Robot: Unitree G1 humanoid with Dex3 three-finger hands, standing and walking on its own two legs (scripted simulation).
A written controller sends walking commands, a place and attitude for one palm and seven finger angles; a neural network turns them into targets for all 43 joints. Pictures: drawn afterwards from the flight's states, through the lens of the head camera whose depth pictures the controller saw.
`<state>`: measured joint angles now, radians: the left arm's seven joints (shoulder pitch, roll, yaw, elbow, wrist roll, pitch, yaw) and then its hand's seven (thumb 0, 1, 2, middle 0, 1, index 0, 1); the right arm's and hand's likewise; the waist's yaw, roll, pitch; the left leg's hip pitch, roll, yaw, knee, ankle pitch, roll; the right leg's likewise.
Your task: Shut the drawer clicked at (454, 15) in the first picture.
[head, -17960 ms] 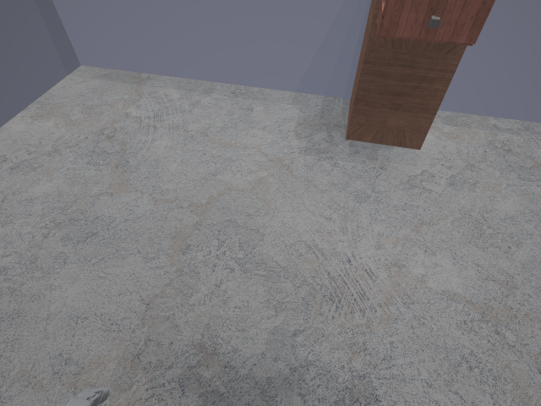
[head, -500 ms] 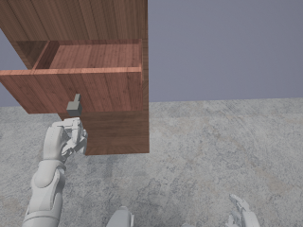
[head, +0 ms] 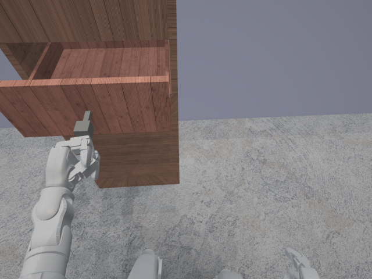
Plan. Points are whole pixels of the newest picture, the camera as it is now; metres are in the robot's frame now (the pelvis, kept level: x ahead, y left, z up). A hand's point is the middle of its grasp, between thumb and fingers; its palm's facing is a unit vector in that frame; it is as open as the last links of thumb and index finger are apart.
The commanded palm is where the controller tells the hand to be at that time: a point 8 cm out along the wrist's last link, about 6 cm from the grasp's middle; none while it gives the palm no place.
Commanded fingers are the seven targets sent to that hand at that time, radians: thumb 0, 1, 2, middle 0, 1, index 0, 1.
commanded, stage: push the drawer shut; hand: left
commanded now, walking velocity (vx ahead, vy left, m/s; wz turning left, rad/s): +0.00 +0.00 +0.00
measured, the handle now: (85, 124) +0.43 +0.25 +0.07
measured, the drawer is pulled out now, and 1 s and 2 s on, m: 0.16 0.09 0.00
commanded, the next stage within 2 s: none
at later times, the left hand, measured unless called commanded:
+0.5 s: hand (96, 150) +0.37 +0.21 +0.06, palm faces +0.07 -1.00 -0.03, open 3.1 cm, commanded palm +0.36 +0.25 +0.07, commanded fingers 0.00 0.90 0.90 -1.40 -1.60 -1.40 -1.60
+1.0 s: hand (100, 128) +0.42 +0.22 +0.06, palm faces +0.08 -1.00 -0.02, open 3.2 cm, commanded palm +0.42 +0.26 +0.07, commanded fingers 0.00 0.90 0.90 -1.40 -1.60 -1.40 -1.60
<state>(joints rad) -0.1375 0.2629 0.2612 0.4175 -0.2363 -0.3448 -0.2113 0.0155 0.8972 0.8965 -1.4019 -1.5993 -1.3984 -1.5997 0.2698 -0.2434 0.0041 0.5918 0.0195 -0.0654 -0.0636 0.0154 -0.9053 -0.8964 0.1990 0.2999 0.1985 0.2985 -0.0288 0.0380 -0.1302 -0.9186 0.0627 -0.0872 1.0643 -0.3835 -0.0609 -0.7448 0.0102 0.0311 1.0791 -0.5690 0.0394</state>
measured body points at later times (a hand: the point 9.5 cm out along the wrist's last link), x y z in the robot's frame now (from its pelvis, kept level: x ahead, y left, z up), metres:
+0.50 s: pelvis +0.00 +0.00 +0.00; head +0.06 +0.01 +0.44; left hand +0.36 +0.26 +0.07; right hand +0.12 -0.25 -0.11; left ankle +0.08 +0.16 -0.66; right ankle -0.02 -0.15 -0.66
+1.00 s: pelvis -0.02 +0.00 -0.02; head +0.06 +0.02 +0.42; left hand +0.41 +0.27 +0.07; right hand +0.05 -0.27 -0.13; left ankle +0.08 +0.16 -0.66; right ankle -0.02 -0.15 -0.66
